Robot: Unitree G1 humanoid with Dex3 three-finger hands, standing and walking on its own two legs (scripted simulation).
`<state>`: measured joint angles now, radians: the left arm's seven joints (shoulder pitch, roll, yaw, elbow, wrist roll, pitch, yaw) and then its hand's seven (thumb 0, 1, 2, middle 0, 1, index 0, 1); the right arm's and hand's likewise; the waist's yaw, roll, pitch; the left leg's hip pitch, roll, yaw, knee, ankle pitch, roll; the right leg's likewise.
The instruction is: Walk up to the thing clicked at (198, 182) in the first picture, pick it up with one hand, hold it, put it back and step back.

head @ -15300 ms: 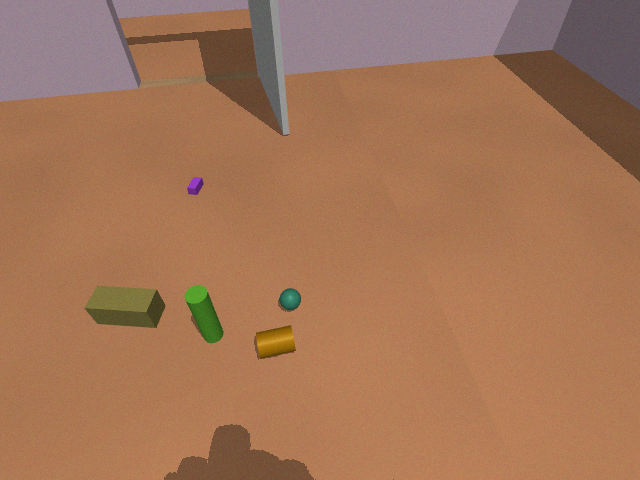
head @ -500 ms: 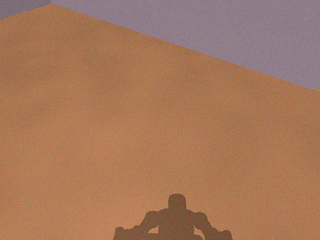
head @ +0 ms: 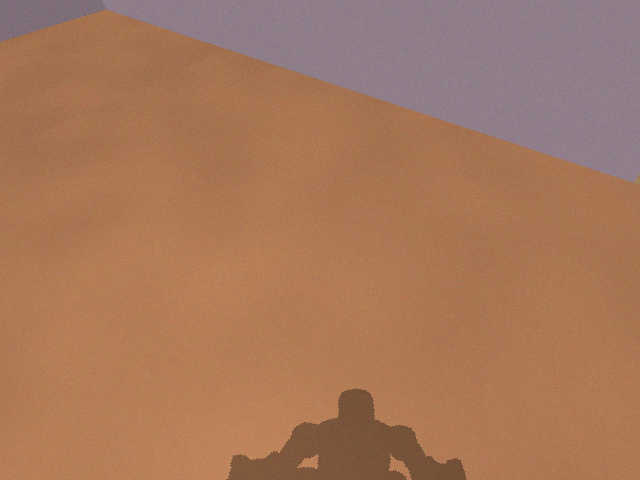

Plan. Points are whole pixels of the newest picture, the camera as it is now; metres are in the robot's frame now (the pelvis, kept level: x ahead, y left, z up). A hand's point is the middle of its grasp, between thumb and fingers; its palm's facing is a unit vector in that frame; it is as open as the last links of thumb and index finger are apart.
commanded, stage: stand
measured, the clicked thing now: out of the picture +0.43 -1.12 -0.76
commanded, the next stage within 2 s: walk up in 0.14 s
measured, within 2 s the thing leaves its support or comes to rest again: neither
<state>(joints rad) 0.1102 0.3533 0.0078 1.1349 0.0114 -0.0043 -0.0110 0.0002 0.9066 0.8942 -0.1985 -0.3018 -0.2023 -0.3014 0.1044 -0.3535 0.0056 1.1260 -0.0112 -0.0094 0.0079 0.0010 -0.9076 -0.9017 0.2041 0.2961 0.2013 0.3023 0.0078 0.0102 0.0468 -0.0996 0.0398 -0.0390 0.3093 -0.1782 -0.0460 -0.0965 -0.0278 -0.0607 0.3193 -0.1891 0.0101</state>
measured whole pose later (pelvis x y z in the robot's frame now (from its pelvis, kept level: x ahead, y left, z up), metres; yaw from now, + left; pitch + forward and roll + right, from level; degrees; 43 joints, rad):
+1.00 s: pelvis +0.33 +0.01 -0.03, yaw -3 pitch -1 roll +0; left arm 0.13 0.40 0.07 0.93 0.02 -0.06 -0.09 0.00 0.91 0.89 -0.20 -0.30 -0.20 -0.30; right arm 0.33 -0.41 -0.07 0.96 -0.01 -0.05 0.04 0.00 -0.91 -0.90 0.21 0.30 0.20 0.30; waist -0.02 0.05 0.08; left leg -0.08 0.10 0.05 0.85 -0.49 0.00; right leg -0.41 -0.05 -0.09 0.65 -0.21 -0.02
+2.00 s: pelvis +0.83 -0.08 -0.02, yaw -4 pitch -3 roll +2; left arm 0.24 0.37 0.05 0.88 0.00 -0.09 -0.06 0.00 0.91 0.89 -0.20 -0.30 -0.20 -0.30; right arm 0.31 -0.44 -0.06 0.91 0.01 -0.04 0.05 0.01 -0.91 -0.90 0.20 0.30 0.20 0.30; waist 0.02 0.07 0.07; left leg -0.35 0.03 -0.02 1.11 -0.38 0.03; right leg -0.30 -0.05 -0.09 0.57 -0.22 -0.04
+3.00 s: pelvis +1.21 -0.11 -0.02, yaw -15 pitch -3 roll +2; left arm 0.35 0.39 0.04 0.92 0.00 -0.05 -0.01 0.00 0.91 0.89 -0.20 -0.30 -0.20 -0.30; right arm 0.18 -0.44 -0.07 0.85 -0.01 0.04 0.10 0.01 -0.91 -0.90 0.20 0.30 0.20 0.30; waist 0.07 0.12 0.06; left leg -0.29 0.02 0.04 1.10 -0.50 -0.01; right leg -0.34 -0.03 -0.04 0.64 -0.25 -0.03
